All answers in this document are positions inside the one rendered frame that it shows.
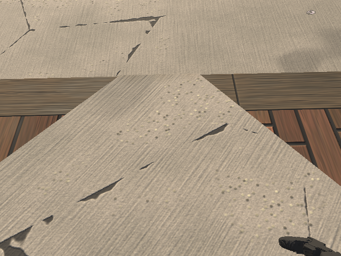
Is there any right robot hand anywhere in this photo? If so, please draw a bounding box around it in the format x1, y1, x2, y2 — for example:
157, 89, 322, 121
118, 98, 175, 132
279, 236, 341, 256

